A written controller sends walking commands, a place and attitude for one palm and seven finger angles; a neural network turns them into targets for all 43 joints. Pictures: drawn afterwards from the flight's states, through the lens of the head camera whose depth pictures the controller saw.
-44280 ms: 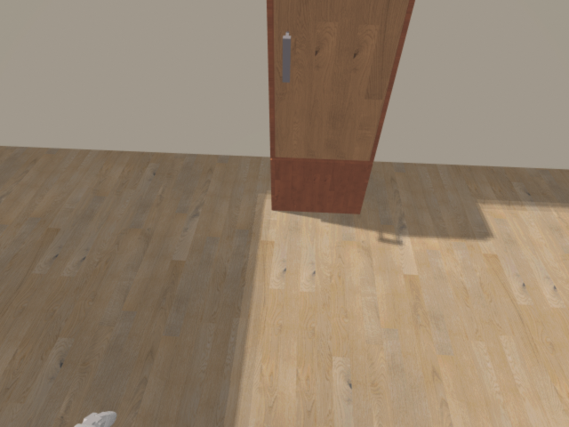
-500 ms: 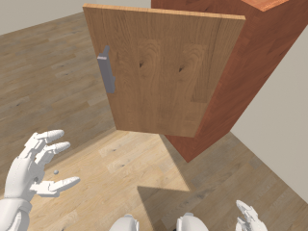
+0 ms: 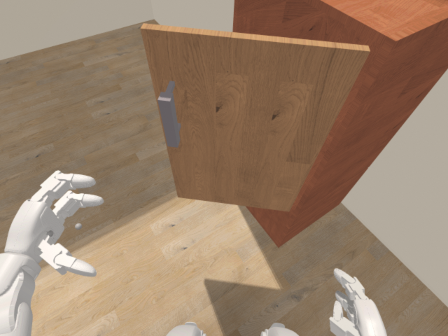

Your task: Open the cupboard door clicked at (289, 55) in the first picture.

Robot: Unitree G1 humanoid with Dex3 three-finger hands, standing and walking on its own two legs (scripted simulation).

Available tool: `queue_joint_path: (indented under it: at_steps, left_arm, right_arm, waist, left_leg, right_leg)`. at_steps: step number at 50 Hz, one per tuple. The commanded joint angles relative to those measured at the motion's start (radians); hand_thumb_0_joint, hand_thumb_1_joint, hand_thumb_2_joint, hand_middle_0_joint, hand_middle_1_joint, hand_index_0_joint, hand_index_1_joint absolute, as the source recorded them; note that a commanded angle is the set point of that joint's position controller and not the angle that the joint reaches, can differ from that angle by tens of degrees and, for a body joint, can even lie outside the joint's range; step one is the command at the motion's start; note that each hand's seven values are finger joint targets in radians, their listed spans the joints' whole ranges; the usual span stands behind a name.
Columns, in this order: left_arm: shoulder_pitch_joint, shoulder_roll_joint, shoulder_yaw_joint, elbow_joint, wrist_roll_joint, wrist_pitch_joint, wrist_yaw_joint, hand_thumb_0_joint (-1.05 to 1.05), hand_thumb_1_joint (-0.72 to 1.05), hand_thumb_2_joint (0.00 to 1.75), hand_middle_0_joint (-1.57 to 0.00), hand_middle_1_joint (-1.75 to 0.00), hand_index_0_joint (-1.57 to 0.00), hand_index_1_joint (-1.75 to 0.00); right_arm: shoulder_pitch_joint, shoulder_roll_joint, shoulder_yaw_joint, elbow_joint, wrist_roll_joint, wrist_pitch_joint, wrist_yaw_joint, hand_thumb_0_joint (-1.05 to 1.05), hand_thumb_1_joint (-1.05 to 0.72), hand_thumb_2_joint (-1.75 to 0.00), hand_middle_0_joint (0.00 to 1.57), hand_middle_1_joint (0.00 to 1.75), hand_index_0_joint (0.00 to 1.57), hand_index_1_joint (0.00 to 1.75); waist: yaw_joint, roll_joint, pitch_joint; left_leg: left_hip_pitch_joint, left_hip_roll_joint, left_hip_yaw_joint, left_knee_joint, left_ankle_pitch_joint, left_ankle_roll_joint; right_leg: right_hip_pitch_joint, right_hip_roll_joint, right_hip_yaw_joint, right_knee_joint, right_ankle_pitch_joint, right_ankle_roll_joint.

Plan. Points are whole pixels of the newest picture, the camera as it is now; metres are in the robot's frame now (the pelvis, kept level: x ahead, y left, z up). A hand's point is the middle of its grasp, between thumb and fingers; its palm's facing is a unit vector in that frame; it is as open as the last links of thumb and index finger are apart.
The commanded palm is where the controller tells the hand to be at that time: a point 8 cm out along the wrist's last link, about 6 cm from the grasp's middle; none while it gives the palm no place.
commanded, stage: raise the hand with hooked fingers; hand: left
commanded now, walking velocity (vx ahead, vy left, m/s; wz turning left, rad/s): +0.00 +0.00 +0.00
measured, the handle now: (172, 115) +0.53 +0.16 +0.05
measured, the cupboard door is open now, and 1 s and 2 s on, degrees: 49 49 49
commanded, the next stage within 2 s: move the hooked fingers beside the handle in 0.66 s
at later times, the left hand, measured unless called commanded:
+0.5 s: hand (85, 208) +0.29 +0.25 +0.07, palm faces -0.01 -1.00 -0.05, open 14.0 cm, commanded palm +0.26 +0.30 +0.07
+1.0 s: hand (91, 200) +0.30 +0.24 +0.07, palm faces -0.03 -1.00 -0.04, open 14.0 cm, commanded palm +0.29 +0.29 +0.07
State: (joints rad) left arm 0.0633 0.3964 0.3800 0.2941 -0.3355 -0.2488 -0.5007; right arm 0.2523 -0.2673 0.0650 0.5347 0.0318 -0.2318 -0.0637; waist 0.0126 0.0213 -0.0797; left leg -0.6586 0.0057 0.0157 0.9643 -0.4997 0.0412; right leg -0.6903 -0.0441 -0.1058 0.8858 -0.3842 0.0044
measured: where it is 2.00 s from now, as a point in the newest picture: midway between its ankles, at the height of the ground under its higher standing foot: outside the picture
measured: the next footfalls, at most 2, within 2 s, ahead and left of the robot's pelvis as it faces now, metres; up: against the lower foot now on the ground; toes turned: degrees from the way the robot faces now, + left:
none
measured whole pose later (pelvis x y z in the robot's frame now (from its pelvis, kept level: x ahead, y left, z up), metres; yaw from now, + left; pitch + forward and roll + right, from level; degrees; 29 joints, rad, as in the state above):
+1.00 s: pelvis -0.01 -0.02 +0.01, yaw +0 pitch +11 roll -1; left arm -0.16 0.42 0.43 0.55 -0.34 -0.33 -0.56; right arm 0.27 -0.29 0.05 0.59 0.03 -0.21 -0.09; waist -0.01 0.02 -0.06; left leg -0.63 0.02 0.01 0.91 -0.46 0.01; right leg -0.68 -0.03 -0.11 0.85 -0.36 -0.02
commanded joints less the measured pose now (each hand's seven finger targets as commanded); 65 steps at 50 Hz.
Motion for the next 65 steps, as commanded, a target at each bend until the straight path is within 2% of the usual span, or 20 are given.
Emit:
queue_joint_path:
  at_steps: [1,4,6,9,12,16,20,22,25,31,34,38,41,49,51,58,60,61,63,65]
  left_arm:
    - [-0.227,0.287,0.156,-0.205,-0.049,-0.106,-0.003,0.0,-0.5,0.3,-0.3,-1.2,-0.3,-1.2]
    - [-0.247,0.265,0.146,-0.088,-0.052,-0.082,-0.027,0.0,-0.5,0.3,-0.3,-1.2,-0.3,-1.2]
    - [-0.276,0.291,0.153,-0.043,-0.047,-0.056,-0.049,0.0,-0.5,0.3,-0.3,-1.2,-0.3,-1.2]
    - [-0.268,0.284,0.143,-0.021,-0.05,-0.033,-0.078,0.0,-0.5,0.3,-0.3,-1.2,-0.3,-1.2]
    - [-0.244,0.28,0.144,-0.051,-0.062,-0.051,-0.088,0.0,-0.5,0.3,-0.3,-1.2,-0.3,-1.2]
    - [-0.262,0.307,0.177,-0.05,-0.066,-0.094,-0.056,0.0,-0.5,0.3,-0.3,-1.2,-0.3,-1.2]
    - [-0.274,0.313,0.188,-0.043,-0.055,-0.113,-0.036,0.0,-0.5,0.3,-0.3,-1.2,-0.3,-1.2]
    - [-0.278,0.327,0.19,-0.069,-0.045,-0.123,-0.034,0.0,-0.5,0.3,-0.3,-1.2,-0.3,-1.2]
    - [-0.27,0.296,0.159,-0.075,-0.046,-0.127,-0.043,0.0,-0.5,0.3,-0.3,-1.2,-0.3,-1.2]
    - [-0.28,0.306,0.174,-0.018,-0.059,-0.118,-0.053,0.0,-0.5,0.3,-0.3,-1.2,-0.3,-1.2]
    - [-0.281,0.283,0.156,0.014,-0.06,-0.107,-0.062,0.0,-0.5,0.3,-0.3,-1.2,-0.3,-1.2]
    - [-0.301,0.284,0.15,0.011,-0.057,-0.111,-0.071,0.0,-0.5,0.3,-0.3,-1.2,-0.3,-1.2]
    - [-0.388,0.301,0.147,-0.007,-0.057,-0.128,-0.069,0.0,-0.5,0.3,-0.3,-1.2,-0.3,-1.2]
    - [-0.476,0.297,0.118,0.06,-0.021,-0.133,-0.057,0.0,-0.5,0.3,-0.3,-1.2,-0.3,-1.2]
    - [-0.508,0.309,0.124,0.098,-0.021,-0.123,-0.05,0.0,-0.5,0.3,-0.3,-1.2,-0.3,-1.2]
    - [-0.526,0.321,0.14,0.114,-0.005,-0.127,-0.02,0.0,-0.5,0.3,-0.3,-1.2,-0.3,-1.2]
    - [-0.549,0.285,0.108,0.13,0.002,-0.127,-0.01,0.0,-0.5,0.3,-0.3,-1.2,-0.3,-1.2]
    - [-0.557,0.316,0.132,0.148,0.005,-0.129,-0.002,0.0,-0.5,0.3,-0.3,-1.2,-0.3,-1.2]
    - [-0.598,0.308,0.121,0.181,0.015,-0.131,0.005,0.0,-0.5,0.3,-0.3,-1.2,-0.3,-1.2]
    - [-0.606,0.313,0.127,0.181,0.019,-0.137,0.007,0.0,-0.5,0.3,-0.3,-1.2,-0.3,-1.2]
  right_arm:
    - [0.026,-0.166,-0.082,-0.103,-0.001,-0.055,-0.02,0.0,-0.9,-0.9,0.2,0.3,0.2,0.3]
    - [0.019,-0.168,-0.08,-0.091,0.006,-0.041,-0.022,0.0,-0.9,-0.9,0.2,0.3,0.2,0.3]
    - [0.019,-0.177,-0.079,-0.095,0.008,-0.035,-0.024,0.0,-0.9,-0.9,0.2,0.3,0.2,0.3]
    - [0.029,-0.176,-0.086,-0.107,0.013,-0.031,-0.025,0.0,-0.9,-0.9,0.2,0.3,0.2,0.3]
    - [0.033,-0.175,-0.086,-0.114,0.009,-0.035,-0.016,0.0,-0.9,-0.9,0.2,0.3,0.2,0.3]
    - [0.033,-0.176,-0.09,-0.108,0.004,-0.033,-0.01,0.0,-0.9,-0.9,0.2,0.3,0.2,0.3]
    - [0.035,-0.171,-0.09,-0.11,0.003,-0.028,-0.012,0.0,-0.9,-0.9,0.2,0.3,0.2,0.3]
    - [0.038,-0.168,-0.09,-0.106,0.001,-0.029,-0.014,0.0,-0.9,-0.9,0.2,0.3,0.2,0.3]
    - [0.031,-0.164,-0.089,-0.107,0.005,-0.032,-0.017,0.0,-0.9,-0.9,0.2,0.3,0.2,0.3]
    - [0.029,-0.169,-0.085,-0.094,0.005,-0.034,-0.025,0.0,-0.9,-0.9,0.2,0.3,0.2,0.3]
    - [0.021,-0.167,-0.083,-0.098,0.01,-0.032,-0.026,0.0,-0.9,-0.9,0.2,0.3,0.2,0.3]
    - [0.021,-0.166,-0.082,-0.101,0.009,-0.032,-0.026,0.0,-0.9,-0.9,0.2,0.3,0.2,0.3]
    - [0.028,-0.171,-0.082,-0.087,0.004,-0.034,-0.032,0.0,-0.9,-0.9,0.2,0.3,0.2,0.3]
    - [0.039,-0.166,-0.081,-0.069,0.005,-0.031,-0.037,0.0,-0.9,-0.9,0.2,0.3,0.2,0.3]
    - [0.044,-0.171,-0.081,-0.064,0.004,-0.025,-0.038,0.0,-0.9,-0.9,0.2,0.3,0.2,0.3]
    - [0.067,-0.17,-0.086,-0.072,0.002,-0.003,-0.026,0.0,-0.9,-0.9,0.2,0.3,0.2,0.3]
    - [0.071,-0.167,-0.086,-0.075,0.002,0.004,-0.022,0.0,-0.9,-0.9,0.2,0.3,0.2,0.3]
    - [0.077,-0.171,-0.087,-0.067,0.0,0.009,-0.022,0.0,-0.9,-0.9,0.2,0.3,0.2,0.3]
    - [0.086,-0.173,-0.088,-0.062,0.003,0.02,-0.021,0.0,-0.9,-0.9,0.2,0.3,0.2,0.3]
    - [0.092,-0.174,-0.09,-0.065,0.001,0.028,-0.02,0.0,-0.9,-0.9,0.2,0.3,0.2,0.3]
  waist:
    - [-0.014,0.086,-0.289]
    - [-0.024,0.079,-0.225]
    - [-0.023,0.079,-0.214]
    - [-0.017,0.057,-0.27]
    - [-0.011,0.047,-0.298]
    - [-0.015,0.024,-0.239]
    - [-0.017,0.058,-0.245]
    - [-0.013,0.095,-0.283]
    - [-0.023,0.085,-0.275]
    - [-0.027,0.054,-0.23]
    - [-0.03,0.04,-0.21]
    - [-0.029,0.022,-0.234]
    - [-0.044,0.014,-0.244]
    - [-0.042,0.093,-0.272]
    - [-0.049,0.041,-0.257]
    - [-0.035,0.065,-0.32]
    - [-0.044,0.053,-0.302]
    - [-0.044,0.045,-0.297]
    - [-0.057,0.024,-0.279]
    - [-0.053,0.035,-0.308]
  left_leg:
    - [0.17,0.005,-0.08,-0.159,0.518,-0.064]
    - [0.127,0.002,-0.071,-0.182,0.443,-0.058]
    - [0.118,-0.001,-0.069,-0.192,0.415,-0.051]
    - [0.134,-0.004,-0.058,-0.202,0.422,-0.04]
    - [0.14,-0.005,-0.052,-0.194,0.462,-0.035]
    - [0.101,-0.008,-0.048,-0.199,0.385,-0.033]
    - [0.09,-0.012,-0.036,-0.208,0.342,-0.028]
    - [0.113,-0.012,-0.033,-0.205,0.375,-0.026]
    - [0.115,-0.009,-0.033,-0.204,0.366,-0.023]
    - [0.094,-0.01,-0.034,-0.205,0.337,-0.022]
    - [0.077,-0.012,-0.031,-0.212,0.296,-0.022]
    - [0.079,-0.013,-0.032,-0.209,0.302,-0.019]
    - [0.084,-0.011,-0.034,-0.192,0.31,-0.018]
    - [0.109,-0.009,-0.042,-0.203,0.313,-0.026]
    - [0.08,-0.007,-0.041,-0.198,0.301,-0.022]
    - [0.096,-0.006,-0.037,-0.201,0.373,-0.029]
    - [0.091,-0.005,-0.035,-0.204,0.361,-0.03]
    - [0.08,-0.004,-0.036,-0.2,0.361,-0.028]
    - [0.069,-0.004,-0.035,-0.204,0.34,-0.027]
    - [0.076,-0.005,-0.031,-0.203,0.343,-0.026]
  right_leg:
    - [0.181,0.067,0.029,-0.067,0.272,-0.04]
    - [0.17,0.06,0.024,-0.086,0.234,-0.038]
    - [0.181,0.057,0.03,-0.099,0.219,-0.042]
    - [0.217,0.053,0.038,-0.118,0.237,-0.036]
    - [0.247,0.055,0.048,-0.119,0.283,-0.036]
    - [0.229,0.057,0.053,-0.127,0.231,-0.038]
    - [0.237,0.048,0.064,-0.135,0.201,-0.034]
    - [0.267,0.046,0.072,-0.131,0.235,-0.037]
    - [0.26,0.047,0.073,-0.139,0.235,-0.033]
    - [0.25,0.047,0.076,-0.15,0.218,-0.033]
    - [0.239,0.042,0.079,-0.16,0.181,-0.029]
    - [0.256,0.041,0.086,-0.159,0.186,-0.029]
    - [0.244,0.044,0.09,-0.149,0.2,-0.029]
    - [0.21,0.04,0.075,-0.132,0.188,-0.034]
    - [0.217,0.04,0.083,-0.139,0.182,-0.032]
    - [0.237,0.04,0.076,-0.117,0.253,-0.03]
    - [0.219,0.041,0.072,-0.119,0.247,-0.028]
    - [0.225,0.043,0.075,-0.118,0.246,-0.031]
    - [0.208,0.043,0.074,-0.12,0.235,-0.027]
    - [0.219,0.042,0.078,-0.12,0.239,-0.027]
